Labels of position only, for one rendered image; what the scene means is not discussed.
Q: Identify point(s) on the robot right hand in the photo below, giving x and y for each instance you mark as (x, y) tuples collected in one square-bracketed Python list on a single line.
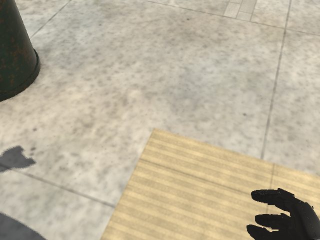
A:
[(302, 224)]

